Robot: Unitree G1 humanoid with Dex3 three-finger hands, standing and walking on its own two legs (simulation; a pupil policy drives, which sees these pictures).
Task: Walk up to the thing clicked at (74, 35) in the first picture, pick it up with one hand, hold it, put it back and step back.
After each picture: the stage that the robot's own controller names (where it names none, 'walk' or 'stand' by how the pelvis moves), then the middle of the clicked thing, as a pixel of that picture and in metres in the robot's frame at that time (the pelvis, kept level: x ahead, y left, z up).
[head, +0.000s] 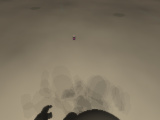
stand; (74, 37) +1.92 +0.53 -0.72
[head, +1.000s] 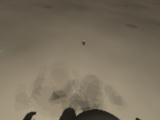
walk; (83, 42) +1.82 +0.21 -0.69
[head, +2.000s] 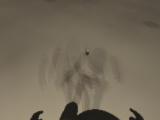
walk; (87, 52) +1.22 +0.10 -0.69
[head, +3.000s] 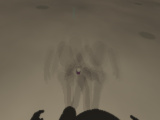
walk; (78, 71) +0.81 +0.15 -0.71
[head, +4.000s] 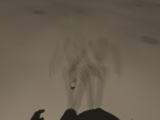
walk; (72, 86) +0.54 +0.20 -0.71
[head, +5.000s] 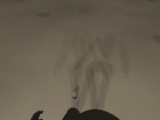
stand; (74, 95) +0.38 +0.19 -0.70
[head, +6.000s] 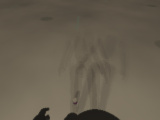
stand; (74, 101) +0.34 +0.18 -0.72
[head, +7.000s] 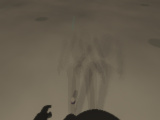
stand; (72, 100) +0.35 +0.21 -0.73
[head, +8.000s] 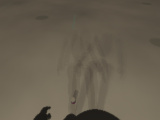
stand; (73, 100) +0.34 +0.20 -0.73
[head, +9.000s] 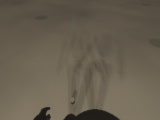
stand; (72, 100) +0.34 +0.20 -0.73
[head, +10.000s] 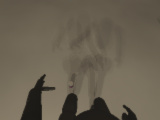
go down; (70, 84) +0.37 +0.19 -0.61
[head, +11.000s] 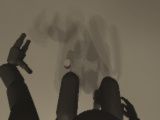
go down; (67, 64) +0.42 +0.20 -0.32
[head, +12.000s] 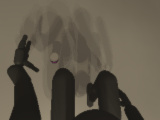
close in; (54, 58) +0.42 +0.23 -0.26
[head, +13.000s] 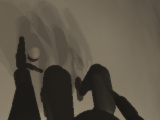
close; (33, 55) +0.41 +0.25 -0.22
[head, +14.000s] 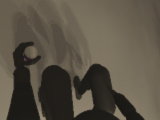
close; (30, 54) +0.40 +0.25 -0.23
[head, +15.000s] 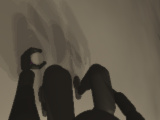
lift; (36, 59) +0.37 +0.23 -0.23
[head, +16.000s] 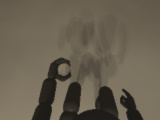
lift; (65, 71) +0.32 +0.18 -0.01
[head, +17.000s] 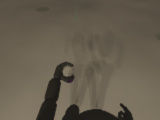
hold; (68, 75) +0.32 +0.16 +0.02
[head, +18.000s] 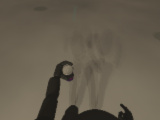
hold; (68, 73) +0.33 +0.17 +0.01
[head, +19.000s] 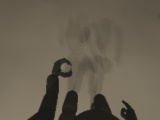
crouch; (66, 70) +0.36 +0.17 -0.05
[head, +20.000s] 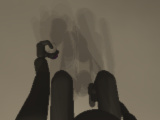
lower; (52, 51) +0.46 +0.22 -0.12
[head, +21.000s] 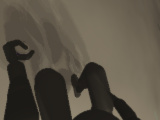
lower; (23, 51) +0.43 +0.26 -0.23
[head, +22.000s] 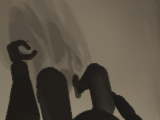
lower; (26, 51) +0.42 +0.26 -0.23
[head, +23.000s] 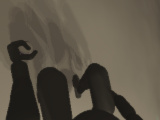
lower; (27, 51) +0.42 +0.26 -0.23
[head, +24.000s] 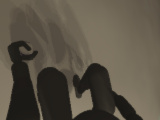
lower; (27, 52) +0.42 +0.26 -0.23
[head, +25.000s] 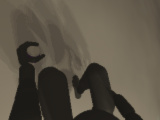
open; (33, 54) +0.42 +0.22 -0.23
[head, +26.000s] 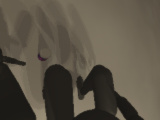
stand; (44, 54) +0.40 +0.21 -0.23
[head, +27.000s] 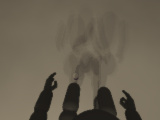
walk; (75, 76) +0.39 +0.15 -0.50
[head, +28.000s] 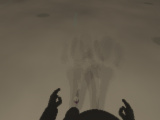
stand; (76, 99) +0.35 +0.14 -0.66
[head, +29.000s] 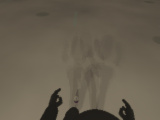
stand; (76, 99) +0.35 +0.14 -0.67
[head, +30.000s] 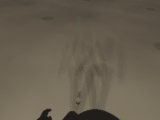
stand; (78, 101) +0.36 +0.12 -0.71
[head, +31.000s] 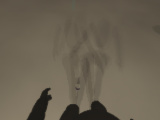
walk; (77, 87) +0.39 +0.08 -0.70
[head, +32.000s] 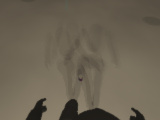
walk; (80, 77) +0.55 +0.12 -0.69
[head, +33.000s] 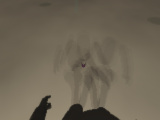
walk; (83, 64) +0.88 +0.17 -0.69
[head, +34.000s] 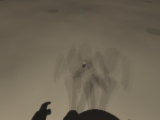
stand; (84, 64) +1.01 +0.14 -0.71
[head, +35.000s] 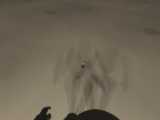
stand; (83, 65) +1.01 +0.15 -0.73
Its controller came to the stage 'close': yes
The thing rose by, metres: 0.72
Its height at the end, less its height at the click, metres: +0.00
